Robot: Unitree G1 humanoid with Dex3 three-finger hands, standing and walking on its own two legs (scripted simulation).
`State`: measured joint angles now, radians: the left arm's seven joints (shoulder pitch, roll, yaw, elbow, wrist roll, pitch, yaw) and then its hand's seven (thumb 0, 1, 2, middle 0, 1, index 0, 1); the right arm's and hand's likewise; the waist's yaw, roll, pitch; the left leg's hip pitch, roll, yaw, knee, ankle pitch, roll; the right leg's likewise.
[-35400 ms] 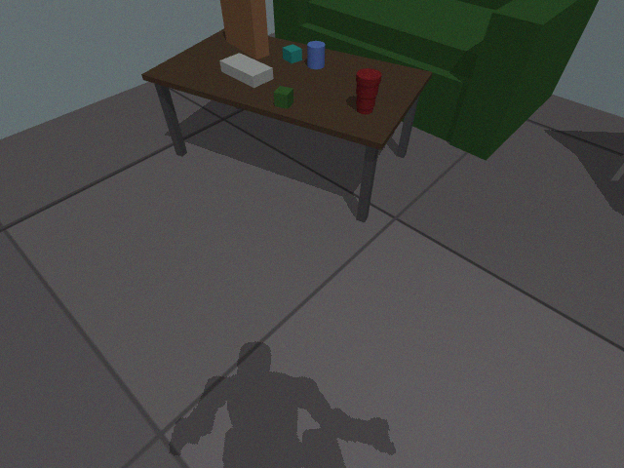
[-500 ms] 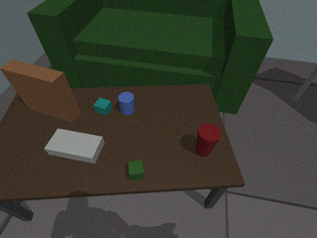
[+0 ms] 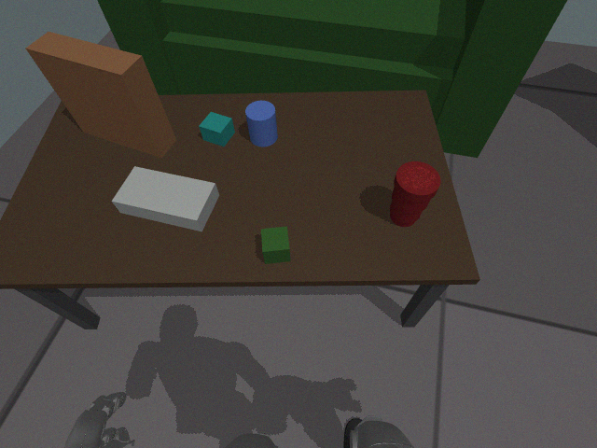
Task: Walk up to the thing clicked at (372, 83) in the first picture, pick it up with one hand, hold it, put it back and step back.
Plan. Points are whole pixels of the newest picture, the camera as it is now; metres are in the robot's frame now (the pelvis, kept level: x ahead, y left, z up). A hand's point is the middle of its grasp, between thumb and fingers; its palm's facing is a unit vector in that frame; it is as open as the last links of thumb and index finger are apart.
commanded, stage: step back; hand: right
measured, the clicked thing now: (410, 198) +0.64 -0.23 -0.23
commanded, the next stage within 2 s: none
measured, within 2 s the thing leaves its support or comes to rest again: neither
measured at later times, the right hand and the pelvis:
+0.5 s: hand out of the picture -0.01 -0.26 -0.15, palm faces +0.06 +0.93 -0.37, open 7.4 cm; pelvis -0.13 +0.02 -0.01, yaw -6 degrees
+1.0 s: hand out of the picture -0.23 -0.23 -0.14, palm faces -0.01 +0.91 -0.42, open 7.4 cm; pelvis -0.29 +0.04 +0.00, yaw -2 degrees
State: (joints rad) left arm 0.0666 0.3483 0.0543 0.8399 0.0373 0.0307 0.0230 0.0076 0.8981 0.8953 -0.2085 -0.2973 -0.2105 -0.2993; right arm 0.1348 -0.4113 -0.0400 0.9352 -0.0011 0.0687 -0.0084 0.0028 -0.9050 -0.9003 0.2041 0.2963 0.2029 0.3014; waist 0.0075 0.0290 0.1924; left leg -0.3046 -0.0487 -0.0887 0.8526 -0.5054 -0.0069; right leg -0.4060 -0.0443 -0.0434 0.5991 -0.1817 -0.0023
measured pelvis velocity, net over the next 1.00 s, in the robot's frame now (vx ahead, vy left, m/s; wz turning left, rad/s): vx -0.29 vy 0.04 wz -0.04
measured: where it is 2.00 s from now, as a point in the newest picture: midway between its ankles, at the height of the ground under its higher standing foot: outside the picture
